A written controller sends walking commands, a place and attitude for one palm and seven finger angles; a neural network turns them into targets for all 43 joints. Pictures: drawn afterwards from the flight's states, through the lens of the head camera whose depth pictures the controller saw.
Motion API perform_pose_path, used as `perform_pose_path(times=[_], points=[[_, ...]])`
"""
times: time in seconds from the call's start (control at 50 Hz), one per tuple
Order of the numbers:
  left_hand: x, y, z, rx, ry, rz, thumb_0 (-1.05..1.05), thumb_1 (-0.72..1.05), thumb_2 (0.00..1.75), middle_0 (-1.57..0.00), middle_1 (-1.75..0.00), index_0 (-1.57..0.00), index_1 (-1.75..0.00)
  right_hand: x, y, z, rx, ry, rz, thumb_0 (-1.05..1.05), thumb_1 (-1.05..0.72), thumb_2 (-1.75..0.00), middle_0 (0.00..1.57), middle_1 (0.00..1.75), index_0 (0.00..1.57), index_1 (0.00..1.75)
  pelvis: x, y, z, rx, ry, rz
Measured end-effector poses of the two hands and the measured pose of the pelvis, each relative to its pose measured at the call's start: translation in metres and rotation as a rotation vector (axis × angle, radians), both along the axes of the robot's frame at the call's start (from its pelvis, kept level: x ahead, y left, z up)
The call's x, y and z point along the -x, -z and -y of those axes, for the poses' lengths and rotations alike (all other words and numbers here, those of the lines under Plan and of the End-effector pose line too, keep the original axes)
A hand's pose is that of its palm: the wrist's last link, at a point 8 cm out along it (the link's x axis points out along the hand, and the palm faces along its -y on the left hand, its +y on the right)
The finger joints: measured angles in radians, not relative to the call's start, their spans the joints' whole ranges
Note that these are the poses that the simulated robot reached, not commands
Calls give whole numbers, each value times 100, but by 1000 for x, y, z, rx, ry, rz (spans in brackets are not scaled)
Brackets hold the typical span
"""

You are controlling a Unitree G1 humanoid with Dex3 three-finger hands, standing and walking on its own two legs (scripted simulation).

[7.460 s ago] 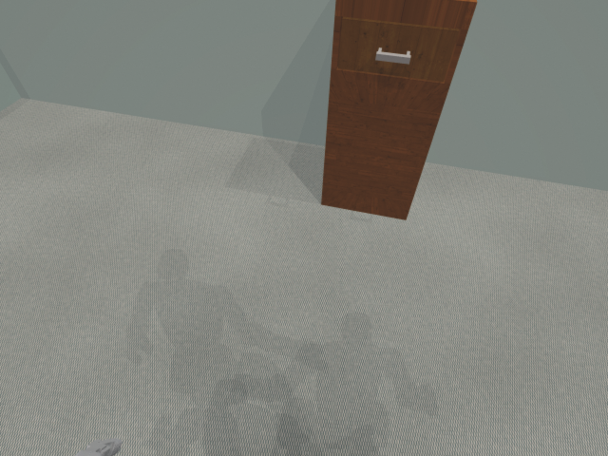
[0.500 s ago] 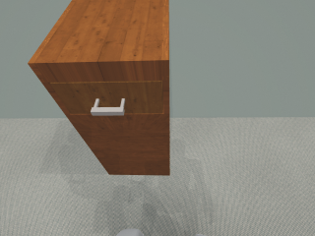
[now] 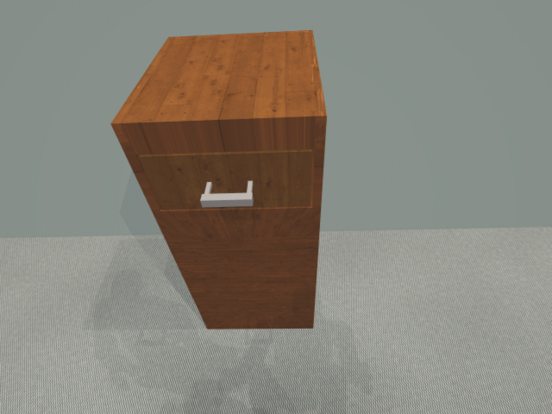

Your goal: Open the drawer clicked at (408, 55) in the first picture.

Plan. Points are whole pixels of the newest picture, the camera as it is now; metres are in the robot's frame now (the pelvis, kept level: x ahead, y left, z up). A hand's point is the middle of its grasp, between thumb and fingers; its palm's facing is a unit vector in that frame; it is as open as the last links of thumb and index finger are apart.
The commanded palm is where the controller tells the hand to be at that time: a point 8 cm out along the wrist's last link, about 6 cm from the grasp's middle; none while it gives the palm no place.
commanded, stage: come to a stop and stand still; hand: left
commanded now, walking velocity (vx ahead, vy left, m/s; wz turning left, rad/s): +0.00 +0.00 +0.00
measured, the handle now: (228, 193) +0.54 +0.14 -0.01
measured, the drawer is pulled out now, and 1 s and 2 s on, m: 0.00 0.00 0.00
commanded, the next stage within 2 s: look again from close up in 0.24 s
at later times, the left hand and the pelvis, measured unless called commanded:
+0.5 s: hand out of the picture +0.01 +0.16 -0.16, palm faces +0.01 -0.98 -0.21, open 7.3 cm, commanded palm none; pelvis +0.02 +0.00 +0.01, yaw +1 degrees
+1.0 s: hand out of the picture +0.05 +0.14 -0.16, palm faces +0.03 -0.98 -0.21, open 7.3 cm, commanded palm +0.14 +0.19 -0.06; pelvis +0.05 -0.03 +0.01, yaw +2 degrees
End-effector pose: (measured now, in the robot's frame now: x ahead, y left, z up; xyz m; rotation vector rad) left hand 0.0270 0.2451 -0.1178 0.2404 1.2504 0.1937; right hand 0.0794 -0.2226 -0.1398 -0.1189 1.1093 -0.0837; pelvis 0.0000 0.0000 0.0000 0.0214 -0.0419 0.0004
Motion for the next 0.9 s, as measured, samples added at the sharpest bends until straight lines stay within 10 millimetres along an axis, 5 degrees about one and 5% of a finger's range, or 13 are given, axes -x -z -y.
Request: perform_pose_path(times=[0.18,0.32,0.6,0.9], points=[[21,1,4,44,-22,-60,1,91,90,-20,-29,-20,-30,79,0,2,38,22,-223,0,-93,-90,20,30,20,30,2,-9,-10,6,-16,-15],[26,5,14,67,-24,-110,0,91,90,-20,-29,-20,-30,105,0,-1,31,43,-321,1,-92,-90,20,30,20,30,-4,-12,-7,4,-15,-19],[9,7,39,80,-39,-138,1,92,90,-20,-29,-20,-30,63,2,-3,-7,32,-281,1,-91,-90,19,30,20,30,-27,-13,11,8,-15,-23],[-12,8,55,82,-52,-130,1,93,90,-20,-29,-20,-30,31,-2,23,27,21,-272,1,-92,-90,19,30,19,30,-47,-14,29,13,-24,-27]])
